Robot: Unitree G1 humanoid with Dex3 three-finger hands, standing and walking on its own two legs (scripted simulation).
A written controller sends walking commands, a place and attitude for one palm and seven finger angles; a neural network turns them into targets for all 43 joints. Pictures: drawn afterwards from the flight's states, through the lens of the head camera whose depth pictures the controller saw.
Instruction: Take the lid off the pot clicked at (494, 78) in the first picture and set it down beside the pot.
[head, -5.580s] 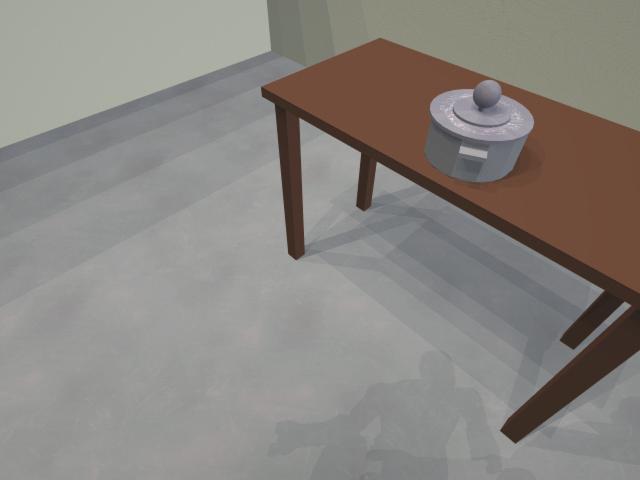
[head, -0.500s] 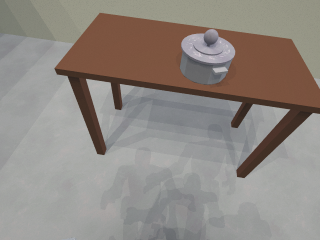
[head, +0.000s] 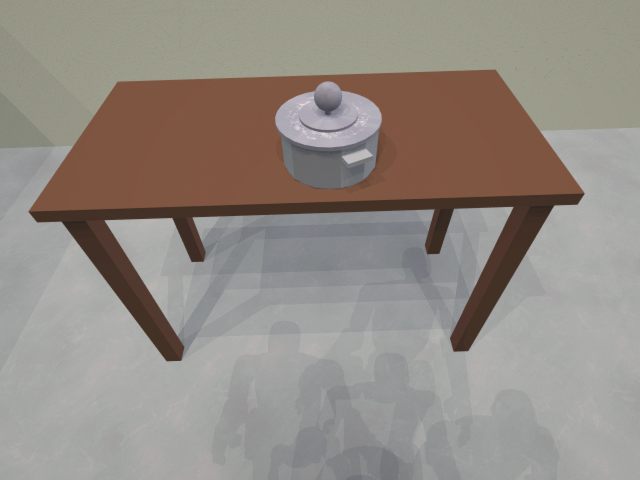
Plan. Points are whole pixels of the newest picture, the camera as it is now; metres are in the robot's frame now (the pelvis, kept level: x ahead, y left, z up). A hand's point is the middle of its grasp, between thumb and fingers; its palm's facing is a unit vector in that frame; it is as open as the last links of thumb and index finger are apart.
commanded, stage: take the last steps up to it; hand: left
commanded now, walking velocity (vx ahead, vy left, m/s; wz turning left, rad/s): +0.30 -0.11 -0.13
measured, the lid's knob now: (328, 96) +0.74 +0.01 +0.11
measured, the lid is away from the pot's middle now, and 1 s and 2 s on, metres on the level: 0.00 0.00 0.00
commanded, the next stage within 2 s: come to a stop and stand still in 0.48 s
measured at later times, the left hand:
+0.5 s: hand (220, 442) +0.21 +0.17 -0.17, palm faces -0.04 -0.98 -0.17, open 7.4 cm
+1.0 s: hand (259, 360) +0.34 +0.13 -0.16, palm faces -0.03 -0.96 -0.29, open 7.3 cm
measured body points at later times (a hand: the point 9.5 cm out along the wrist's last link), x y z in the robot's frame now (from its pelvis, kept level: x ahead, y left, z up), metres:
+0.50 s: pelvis +0.17 -0.01 +0.00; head +0.20 +0.00 +0.45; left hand +0.22 +0.22 -0.16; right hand +0.18 -0.25 -0.15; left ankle +0.17 +0.11 -0.74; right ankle +0.16 -0.15 -0.67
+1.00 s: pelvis +0.24 -0.06 +0.00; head +0.30 -0.09 +0.45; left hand +0.34 +0.18 -0.14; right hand +0.33 -0.32 -0.16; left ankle +0.25 +0.07 -0.67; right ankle +0.29 -0.19 -0.74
